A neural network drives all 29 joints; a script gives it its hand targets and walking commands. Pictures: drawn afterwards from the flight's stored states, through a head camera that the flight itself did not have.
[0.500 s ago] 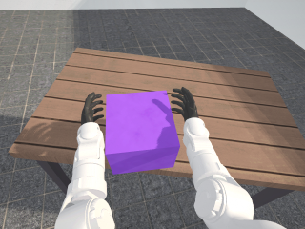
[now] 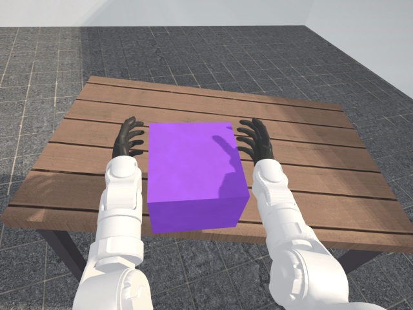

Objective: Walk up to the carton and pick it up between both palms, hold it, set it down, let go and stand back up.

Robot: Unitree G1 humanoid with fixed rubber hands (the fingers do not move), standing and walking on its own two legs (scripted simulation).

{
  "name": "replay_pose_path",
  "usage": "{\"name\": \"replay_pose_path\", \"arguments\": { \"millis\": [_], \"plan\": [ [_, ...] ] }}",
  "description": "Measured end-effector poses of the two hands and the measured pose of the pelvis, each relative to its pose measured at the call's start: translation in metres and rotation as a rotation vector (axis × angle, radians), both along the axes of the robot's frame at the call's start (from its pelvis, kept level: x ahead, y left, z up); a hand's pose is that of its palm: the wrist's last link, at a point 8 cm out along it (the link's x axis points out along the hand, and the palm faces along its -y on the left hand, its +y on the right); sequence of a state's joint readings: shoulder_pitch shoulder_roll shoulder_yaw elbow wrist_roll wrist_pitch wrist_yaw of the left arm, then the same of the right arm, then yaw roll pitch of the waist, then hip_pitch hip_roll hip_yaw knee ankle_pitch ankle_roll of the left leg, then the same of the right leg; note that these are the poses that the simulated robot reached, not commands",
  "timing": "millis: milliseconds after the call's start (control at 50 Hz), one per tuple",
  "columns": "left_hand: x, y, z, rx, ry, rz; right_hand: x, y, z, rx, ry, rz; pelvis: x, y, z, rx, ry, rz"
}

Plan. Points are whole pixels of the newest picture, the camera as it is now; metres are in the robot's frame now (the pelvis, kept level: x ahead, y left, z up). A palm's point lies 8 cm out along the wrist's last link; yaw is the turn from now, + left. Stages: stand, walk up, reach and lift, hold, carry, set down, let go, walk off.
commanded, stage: reach and lift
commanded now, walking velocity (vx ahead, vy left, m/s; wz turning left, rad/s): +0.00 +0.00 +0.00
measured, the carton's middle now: (193, 175) +0.40 +0.03 +0.03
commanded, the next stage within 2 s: hold in 1.48 s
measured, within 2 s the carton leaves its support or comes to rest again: neither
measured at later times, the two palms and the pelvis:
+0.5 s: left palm (124, 154) +0.36 +0.16 +0.13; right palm (272, 162) +0.36 -0.12 +0.13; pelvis -0.01 +0.00 +0.00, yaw +1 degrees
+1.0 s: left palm (122, 145) +0.36 +0.16 +0.15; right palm (275, 163) +0.35 -0.12 +0.14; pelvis -0.01 +0.02 +0.00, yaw +1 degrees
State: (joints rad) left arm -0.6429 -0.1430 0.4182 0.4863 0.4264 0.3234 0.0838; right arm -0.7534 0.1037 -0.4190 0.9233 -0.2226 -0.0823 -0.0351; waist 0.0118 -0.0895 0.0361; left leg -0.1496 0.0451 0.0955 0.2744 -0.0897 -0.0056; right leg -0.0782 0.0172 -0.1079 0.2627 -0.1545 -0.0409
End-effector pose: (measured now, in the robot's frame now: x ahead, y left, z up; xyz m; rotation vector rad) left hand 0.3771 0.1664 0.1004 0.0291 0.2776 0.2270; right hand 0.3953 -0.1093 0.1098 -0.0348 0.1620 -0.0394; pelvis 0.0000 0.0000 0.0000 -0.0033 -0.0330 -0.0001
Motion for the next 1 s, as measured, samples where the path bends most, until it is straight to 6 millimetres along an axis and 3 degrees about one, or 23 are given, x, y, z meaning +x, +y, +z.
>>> {"name": "replay_pose_path", "arguments": {
  "millis": [360,480,760,1000],
  "plan": [
    [-0.014,-0.004,0.015,0.038,-0.002,-0.075,-0.025,-0.004,0.007,0.004,-0.06,-0.056,-0.005,0.003,-0.001,0.002,-0.099,0.019],
    [-0.016,-0.007,0.023,0.047,-0.023,-0.11,-0.033,-0.008,0.021,-0.005,-0.112,-0.084,-0.009,0.004,-0.001,0.002,-0.116,0.023],
    [-0.016,-0.008,0.043,0.068,-0.04,-0.143,-0.043,-0.01,0.029,0.013,-0.136,-0.102,-0.012,0.011,-0.001,0.003,-0.144,0.015],
    [-0.017,-0.006,0.049,0.08,-0.05,-0.151,-0.045,-0.008,0.034,0.026,-0.156,-0.109,-0.011,0.017,-0.002,0.001,-0.152,0.017]
  ]
}}
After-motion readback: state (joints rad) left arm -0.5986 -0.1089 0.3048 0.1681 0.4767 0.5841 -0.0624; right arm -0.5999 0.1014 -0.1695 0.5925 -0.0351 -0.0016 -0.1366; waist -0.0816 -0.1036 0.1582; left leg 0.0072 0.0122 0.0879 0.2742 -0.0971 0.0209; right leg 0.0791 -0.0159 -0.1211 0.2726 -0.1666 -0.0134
